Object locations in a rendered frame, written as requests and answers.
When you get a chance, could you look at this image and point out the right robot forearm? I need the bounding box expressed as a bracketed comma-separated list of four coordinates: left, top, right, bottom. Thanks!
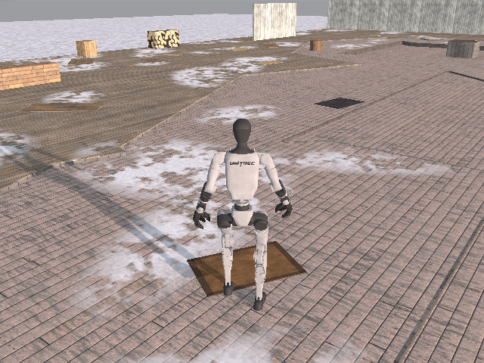
[275, 179, 290, 205]

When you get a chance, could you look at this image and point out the robot head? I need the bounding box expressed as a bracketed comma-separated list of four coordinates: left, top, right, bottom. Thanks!
[229, 119, 255, 154]

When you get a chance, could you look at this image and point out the right robot hand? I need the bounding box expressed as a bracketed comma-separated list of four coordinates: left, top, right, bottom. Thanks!
[275, 202, 293, 218]

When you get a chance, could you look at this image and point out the left robot forearm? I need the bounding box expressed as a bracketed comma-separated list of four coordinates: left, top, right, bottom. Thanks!
[196, 182, 212, 213]

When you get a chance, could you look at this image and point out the robot right thigh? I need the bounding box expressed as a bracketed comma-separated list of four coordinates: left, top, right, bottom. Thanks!
[253, 211, 268, 265]

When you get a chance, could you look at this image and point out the left robot hand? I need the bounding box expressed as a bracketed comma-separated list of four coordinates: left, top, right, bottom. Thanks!
[193, 210, 210, 229]

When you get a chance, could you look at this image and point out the robot right upper arm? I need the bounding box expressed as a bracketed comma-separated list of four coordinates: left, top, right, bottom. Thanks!
[257, 151, 282, 192]

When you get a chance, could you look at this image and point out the robot left upper arm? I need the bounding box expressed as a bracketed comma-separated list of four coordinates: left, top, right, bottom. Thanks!
[204, 151, 227, 194]

